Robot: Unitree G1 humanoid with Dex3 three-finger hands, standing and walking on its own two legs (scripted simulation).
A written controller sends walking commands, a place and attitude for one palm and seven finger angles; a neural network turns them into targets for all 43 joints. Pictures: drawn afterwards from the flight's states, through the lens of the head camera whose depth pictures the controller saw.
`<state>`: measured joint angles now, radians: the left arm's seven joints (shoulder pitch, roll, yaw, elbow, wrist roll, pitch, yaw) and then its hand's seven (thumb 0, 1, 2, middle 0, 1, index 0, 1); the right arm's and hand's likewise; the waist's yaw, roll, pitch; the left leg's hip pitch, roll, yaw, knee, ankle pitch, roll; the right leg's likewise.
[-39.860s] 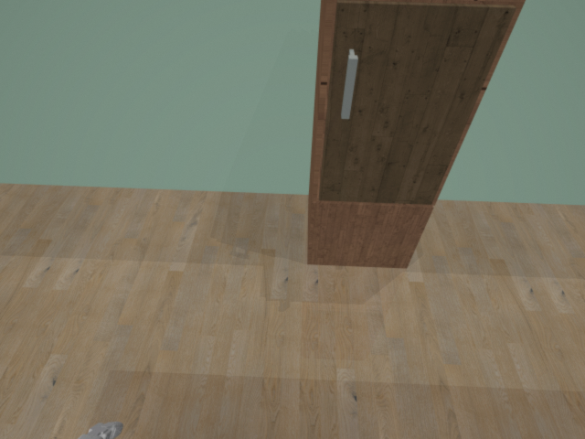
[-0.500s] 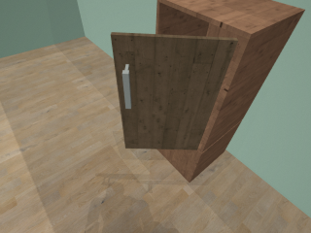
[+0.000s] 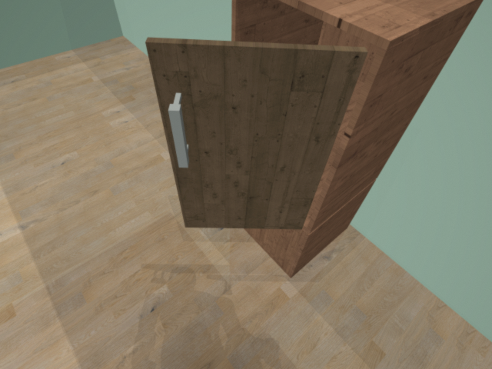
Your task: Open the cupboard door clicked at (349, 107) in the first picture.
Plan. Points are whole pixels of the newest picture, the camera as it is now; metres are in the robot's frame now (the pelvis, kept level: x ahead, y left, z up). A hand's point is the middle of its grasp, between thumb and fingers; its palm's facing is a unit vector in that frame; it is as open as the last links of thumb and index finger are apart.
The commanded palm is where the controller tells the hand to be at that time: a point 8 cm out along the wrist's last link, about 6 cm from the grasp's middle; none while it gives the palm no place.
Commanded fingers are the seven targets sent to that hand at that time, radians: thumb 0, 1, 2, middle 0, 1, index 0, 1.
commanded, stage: shuffle to correct the standing spot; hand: left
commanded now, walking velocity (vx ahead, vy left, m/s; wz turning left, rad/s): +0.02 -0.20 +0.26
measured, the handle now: (181, 132) +0.54 +0.17 +0.06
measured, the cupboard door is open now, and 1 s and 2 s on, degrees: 50 50 50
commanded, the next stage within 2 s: come to a stop and stand still in 0.22 s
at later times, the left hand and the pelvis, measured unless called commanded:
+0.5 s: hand out of the picture +0.03 +0.11 -0.18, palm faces +0.06 -0.98 -0.21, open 7.4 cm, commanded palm none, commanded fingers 0.00 0.90 0.90 -0.20 -0.30 -0.20 -0.30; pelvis +0.01 -0.08 -0.01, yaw +2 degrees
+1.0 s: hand out of the picture +0.03 +0.09 -0.18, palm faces +0.06 -0.97 -0.22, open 7.4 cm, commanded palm none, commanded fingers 0.00 0.90 0.90 -0.20 -0.30 -0.20 -0.30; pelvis +0.02 -0.09 -0.01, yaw +2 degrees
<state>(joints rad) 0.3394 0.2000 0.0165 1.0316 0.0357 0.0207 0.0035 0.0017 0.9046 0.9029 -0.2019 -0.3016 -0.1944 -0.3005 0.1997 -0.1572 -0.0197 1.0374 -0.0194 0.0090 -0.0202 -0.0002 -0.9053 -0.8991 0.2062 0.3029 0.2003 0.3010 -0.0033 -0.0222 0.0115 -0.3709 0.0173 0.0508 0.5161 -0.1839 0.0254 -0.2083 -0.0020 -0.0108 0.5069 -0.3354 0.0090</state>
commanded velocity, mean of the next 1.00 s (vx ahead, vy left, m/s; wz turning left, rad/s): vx -0.01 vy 0.00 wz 0.01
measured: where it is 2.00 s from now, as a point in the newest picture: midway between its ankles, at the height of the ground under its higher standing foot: outside the picture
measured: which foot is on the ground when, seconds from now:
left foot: down 0.00-0.50, up 0.52-0.72, down 0.74-1.00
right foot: down 0.00-0.22, up 0.24-0.46, down 0.48-1.00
